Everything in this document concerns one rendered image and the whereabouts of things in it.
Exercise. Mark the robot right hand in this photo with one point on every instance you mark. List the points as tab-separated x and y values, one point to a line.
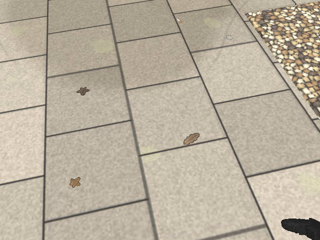
308	227

